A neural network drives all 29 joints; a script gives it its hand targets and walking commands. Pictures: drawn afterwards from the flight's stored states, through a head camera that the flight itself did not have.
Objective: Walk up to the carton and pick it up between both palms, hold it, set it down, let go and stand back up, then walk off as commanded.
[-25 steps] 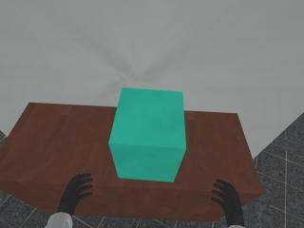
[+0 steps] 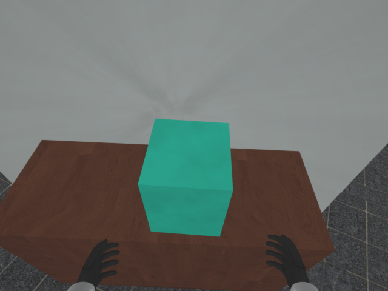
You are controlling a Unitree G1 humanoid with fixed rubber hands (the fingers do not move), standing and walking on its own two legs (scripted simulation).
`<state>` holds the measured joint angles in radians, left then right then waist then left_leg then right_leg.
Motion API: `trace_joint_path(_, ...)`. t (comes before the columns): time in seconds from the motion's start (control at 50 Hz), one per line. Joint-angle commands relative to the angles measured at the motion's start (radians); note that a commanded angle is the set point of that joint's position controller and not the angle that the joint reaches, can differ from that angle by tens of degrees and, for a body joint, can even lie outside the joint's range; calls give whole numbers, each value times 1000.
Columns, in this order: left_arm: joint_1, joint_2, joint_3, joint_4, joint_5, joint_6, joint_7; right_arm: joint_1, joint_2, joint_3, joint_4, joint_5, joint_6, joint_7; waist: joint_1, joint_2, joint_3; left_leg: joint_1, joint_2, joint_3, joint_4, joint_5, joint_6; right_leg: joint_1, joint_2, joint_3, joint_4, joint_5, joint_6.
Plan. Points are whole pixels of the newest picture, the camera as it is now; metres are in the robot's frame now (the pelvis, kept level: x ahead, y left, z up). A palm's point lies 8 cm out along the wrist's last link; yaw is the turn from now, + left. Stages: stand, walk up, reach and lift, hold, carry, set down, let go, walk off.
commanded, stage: set down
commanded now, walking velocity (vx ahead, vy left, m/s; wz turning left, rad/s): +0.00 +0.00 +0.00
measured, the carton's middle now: (188, 179) +0.43 +0.00 -0.07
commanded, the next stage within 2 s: let go in 0.26 s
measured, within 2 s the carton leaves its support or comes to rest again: neither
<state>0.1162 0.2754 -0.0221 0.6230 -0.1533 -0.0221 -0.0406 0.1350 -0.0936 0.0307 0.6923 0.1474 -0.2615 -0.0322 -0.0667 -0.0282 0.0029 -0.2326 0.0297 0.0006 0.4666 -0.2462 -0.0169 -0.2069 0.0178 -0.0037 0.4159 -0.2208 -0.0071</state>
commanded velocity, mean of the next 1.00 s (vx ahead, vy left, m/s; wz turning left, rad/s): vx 0.00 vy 0.00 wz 0.00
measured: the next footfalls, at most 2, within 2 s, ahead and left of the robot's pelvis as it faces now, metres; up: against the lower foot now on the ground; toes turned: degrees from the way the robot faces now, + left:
none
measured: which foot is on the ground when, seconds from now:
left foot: down 0.00-1.00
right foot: down 0.00-1.00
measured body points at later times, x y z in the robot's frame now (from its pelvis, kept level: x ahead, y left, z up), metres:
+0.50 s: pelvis +0.00 -0.02 +0.00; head +0.01 -0.01 +0.45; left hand +0.19 +0.20 -0.09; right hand +0.15 -0.24 -0.08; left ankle +0.00 +0.12 -0.74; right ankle +0.00 -0.12 -0.74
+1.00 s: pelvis -0.01 -0.01 +0.00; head -0.02 +0.00 +0.45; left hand +0.17 +0.24 -0.09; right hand +0.09 -0.28 -0.10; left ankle +0.00 +0.12 -0.74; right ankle +0.00 -0.12 -0.74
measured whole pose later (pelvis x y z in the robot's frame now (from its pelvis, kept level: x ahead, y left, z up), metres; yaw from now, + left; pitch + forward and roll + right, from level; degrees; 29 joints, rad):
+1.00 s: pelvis -0.01 -0.01 +0.00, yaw +0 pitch -1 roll +0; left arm 0.17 0.27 0.06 0.68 -0.07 -0.01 0.01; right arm 0.24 -0.27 0.03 0.80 0.07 -0.07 -0.02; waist -0.07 -0.03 -0.02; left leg -0.19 0.03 0.00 0.42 -0.21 -0.02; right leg -0.19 0.02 0.00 0.42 -0.21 -0.02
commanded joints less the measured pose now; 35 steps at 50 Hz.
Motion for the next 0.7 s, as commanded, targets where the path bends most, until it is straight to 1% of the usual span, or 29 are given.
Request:
trace_joint_path(0.0,8,20,70,-175,164,21,18,-59,-210,-58,-74,-145,-11,19,131,117,-124,260,-27,69,-106,348,-60,105,33,-35,-95,187,-36)
trace_joint_path(0.02,26,19,76,-172,165,25,17,-52,-207,-50,-71,-142,-12,21,132,105,-122,263,-32,74,-102,371,-58,106,30,-32,-98,211,-30)
trace_joint_path(0.04,37,3,78,-162,177,39,18,-41,-220,-48,-49,-145,-8,27,135,115,-132,276,-33,75,-105,385,-62,111,33,-38,-100,222,-32)
trace_joint_path(0.08,57,-7,90,-160,193,50,20,-41,-226,-41,-46,-144,-13,33,136,95,-125,280,-34,78,-101,409,-60,117,34,-35,-102,253,-25)
trace_joint_path(0.1,70,-12,92,-152,204,58,23,-29,-233,-40,-36,-146,-12,39,134,101,-125,282,-36,78,-106,409,-60,120,36,-39,-101,254,-26)
trace_joint_path(0.12,78,5,104,-170,190,53,17,-15,-217,-29,-75,-139,-21,33,138,54,-132,273,-42,82,-95,416,-49,137,27,-32,-100,301,-15)
trace_joint_path(0.14,75,-8,105,-156,200,60,16,-18,-224,-23,-64,-142,-22,35,130,57,-137,273,-48,86,-100,400,-47,138,27,-28,-102,315,-11)
trace_joint_path(0.16,75,-4,111,-144,204,66,16,-24,-225,-24,-64,-144,-20,36,131,45,-113,266,-48,86,-105,380,-43,127,27,-33,-99,310,-4)
trace_joint_path(0.18,66,9,119,-165,202,64,16,-26,-214,-20,-92,-142,-26,33,133,36,-120,261,-54,92,-101,365,-33,130,20,-27,-101,317,1)
trace_joint_path(0.2,71,4,125,-151,212,69,20,-24,-220,-20,-81,-148,-25,37,131,40,-113,251,-52,89,-106,352,-31,130,19,-27,-99,313,-3)
trace_joint_path(0.22,78,9,128,-159,212,67,21,-8,-218,-15,-75,-146,-26,39,131,19,-114,252,-53,89,-107,346,-27,131,16,-28,-98,330,2)
trace_joint_path(0.24,68,14,133,-161,204,62,20,-19,-209,-10,-101,-144,-29,37,127,2,-122,236,-58,93,-107,327,-19,139,8,-20,-101,346,5)
trace_joint_path(0.26,60,9,133,-155,215,64,24,-25,-217,-10,-80,-150,-28,40,127,14,-118,235,-58,94,-110,315,-21,136,11,-18,-97,342,6)
trace_joint_path(0.28,60,15,135,-152,210,60,26,-25,-211,-10,-87,-148,-30,39,124,2,-113,228,-58,92,-112,302,-16,132,7,-16,-97,346,7)
trace_joint_path(0.3,57,25,136,-149,205,61,23,-22,-200,-6,-102,-148,-30,35,114,-14,-107,225,-57,94,-111,273,-8,124,1,-13,-101,332,9)
trace_joint_path(0.32,38,29,137,-166,202,56,27,-32,-199,-12,-116,-151,-32,34,110,-10,-122,225,-57,94,-109,264,-5,122,1,-14,-99,325,11)
trace_joint_path(0.34,39,25,136,-149,210,61,34,-41,-209,-14,-89,-154,-29,40,109,1,-107,229,-55,93,-114,256,-6,101,2,-14,-100,308,9)
trace_joint_path(0.36,35,24,130,-148,198,59,33,-53,-204,-10,-96,-156,-30,41,109,-8,-117,222,-58,97,-115,246,-5,104,4,-14,-105,299,6)
trace_joint_path(0.38,39,20,134,-145,206,60,37,-50,-204,-12,-96,-160,-29,40,107,-11,-99,222,-55,92,-115,235,-2,99,2,-14,-109,284,10)
trace_joint_path(0.4,30,15,132,-132,210,68,40,-63,-210,-11,-84,-161,-23,45,109,0,-95,220,-53,94,-120,224,-2,87,9,-17,-108,250,6)
trace_joint_path(0.42,26,23,130,-133,198,65,40,-63,-202,-11,-104,-159,-22,43,112,-15,-94,216,-50,94,-117,213,1,82,3,-16,-113,234,7)
trace_joint_path(0.44,14,25,124,-135,190,68,40,-78,-200,-20,-119,-157,-19,42,105,-19,-91,212,-48,91,-118,189,8,71,2,-15,-113,207,7)
trace_joint_path(0.52,-5,26,115,-139,182,78,52,-75,-203,-34,-81,-160,10,46,102,1,-60,215,-42,87,-127,155,9,44,4,-16,-120,122,-5)
trace_joint_path(0.54,-5,28,112,-137,177,84,53,-72,-209,-37,-74,-160,19,46,104,-7,-58,219,-44,87,-131,144,11,40,4,-16,-123,99,-4)
trace_joint_path(0.58,-4,20,106,-135,178,93,57,-73,-221,-43,-53,-159,32,49,104,13,-48,215,-41,86,-134,141,7,40,9,-15,-120,75,-12)
trace_joint_path(0.62,-6,29,110,-153,174,92,56,-71,-218,-48,-68,-159,36,47,106,-3,-50,218,-41,84,-128,143,10,37,6,-14,-120,90,-7)
trace_joint_path(0.64,-1,21,104,-139,173,93,57,-72,-226,-50,-54,-162,38,48,103,0,-57,222,-43,88,-133,143,9,34,8,-14,-118,85,-10)
trace_joint_path(0.66,-2,30,113,-149,172,89,57,-65,-220,-49,-64,-166,38,46,101,-9,-55,223,-42,86,-129,146,10,39,5,-14,-122,98,-5)
trace_joint_path(0.68,0,18,110,-150,175,88,59,-68,-231,-53,-64,-166,35,48,104,-1,-59,224,-44,86,-130,160,8,41,9,-14,-117,107,-6)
